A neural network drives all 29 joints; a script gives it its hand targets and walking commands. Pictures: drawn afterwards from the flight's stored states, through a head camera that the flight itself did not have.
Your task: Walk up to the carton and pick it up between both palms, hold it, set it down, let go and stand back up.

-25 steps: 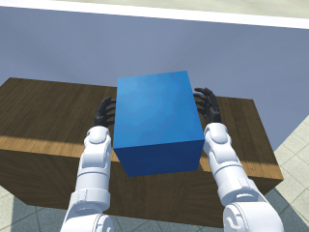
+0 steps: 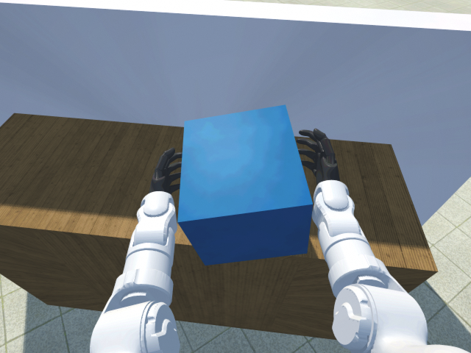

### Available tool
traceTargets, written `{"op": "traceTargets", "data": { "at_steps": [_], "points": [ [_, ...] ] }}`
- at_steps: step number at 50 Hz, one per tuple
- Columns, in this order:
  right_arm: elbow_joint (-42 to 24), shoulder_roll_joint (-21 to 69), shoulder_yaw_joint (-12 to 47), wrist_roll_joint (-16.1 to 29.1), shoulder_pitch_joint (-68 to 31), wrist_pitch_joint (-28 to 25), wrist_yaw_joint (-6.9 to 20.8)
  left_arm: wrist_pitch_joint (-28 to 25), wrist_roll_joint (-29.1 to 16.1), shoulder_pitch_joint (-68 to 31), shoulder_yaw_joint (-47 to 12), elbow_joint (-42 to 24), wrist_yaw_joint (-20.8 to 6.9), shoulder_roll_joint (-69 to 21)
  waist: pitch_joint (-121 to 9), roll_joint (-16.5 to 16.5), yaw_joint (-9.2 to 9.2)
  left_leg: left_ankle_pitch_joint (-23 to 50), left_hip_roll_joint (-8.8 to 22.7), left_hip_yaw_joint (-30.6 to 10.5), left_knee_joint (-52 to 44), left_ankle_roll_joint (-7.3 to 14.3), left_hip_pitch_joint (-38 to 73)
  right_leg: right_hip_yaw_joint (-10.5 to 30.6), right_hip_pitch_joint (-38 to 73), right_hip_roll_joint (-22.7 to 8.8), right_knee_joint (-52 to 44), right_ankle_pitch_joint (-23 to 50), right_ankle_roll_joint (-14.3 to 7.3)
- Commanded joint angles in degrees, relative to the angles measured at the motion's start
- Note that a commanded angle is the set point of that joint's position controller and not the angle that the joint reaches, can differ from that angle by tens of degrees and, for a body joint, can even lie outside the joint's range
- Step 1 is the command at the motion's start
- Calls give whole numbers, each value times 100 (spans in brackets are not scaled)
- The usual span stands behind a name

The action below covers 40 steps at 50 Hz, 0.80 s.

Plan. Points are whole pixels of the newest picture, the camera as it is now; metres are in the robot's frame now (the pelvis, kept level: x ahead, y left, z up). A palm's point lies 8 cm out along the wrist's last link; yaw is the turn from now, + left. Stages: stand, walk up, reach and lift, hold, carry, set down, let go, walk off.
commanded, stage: set down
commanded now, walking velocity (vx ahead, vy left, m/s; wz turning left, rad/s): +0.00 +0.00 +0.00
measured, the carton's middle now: (244, 186) +0.41 +0.00 +0.04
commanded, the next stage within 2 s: none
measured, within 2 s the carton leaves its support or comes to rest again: rests again in 1.64 s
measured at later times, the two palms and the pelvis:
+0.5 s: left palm (167, 192) +0.40 +0.15 +0.03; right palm (318, 176) +0.42 -0.14 +0.06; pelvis +0.01 +0.01 +0.00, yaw -1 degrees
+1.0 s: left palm (171, 194) +0.41 +0.15 +0.02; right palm (318, 184) +0.42 -0.14 +0.04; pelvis +0.01 +0.00 +0.00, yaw -1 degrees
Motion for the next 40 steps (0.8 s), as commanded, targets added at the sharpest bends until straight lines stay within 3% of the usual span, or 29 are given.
{"op": "traceTargets", "data": {
  "at_steps": [1,12,20,33,40],
  "points": [
    [-398,2976,1499,-309,-3415,-247,742,-786,-166,-4621,-1791,-1068,-578,-2534,-3198,235,14,1899,-98,498,-27,-192,164,-175,1868,-71,462,2817,396],
    [-108,2993,1281,-566,-3386,-385,785,-1153,-186,-4755,-1733,-721,-442,-2553,-3677,226,-47,2543,-13,442,233,-275,327,-189,1465,-33,565,3128,353],
    [91,3048,1191,-661,-3313,-461,828,-1331,-107,-4671,-1580,-423,-386,-2583,-3932,292,51,2915,31,435,386,-298,229,-150,1341,-37,672,3388,322],
    [466,3152,1138,-842,-3288,-668,819,-1816,-176,-4830,-1619,-15,-264,-2598,-4497,341,15,3436,114,365,653,-342,126,-125,865,-32,803,3730,251],
    [657,3177,1043,-987,-3247,-686,784,-1969,-45,-4715,-1304,488,-364,-2411,-4317,61,55,2928,72,387,498,-217,-442,-38,1206,-106,912,3948,329]
  ]
}}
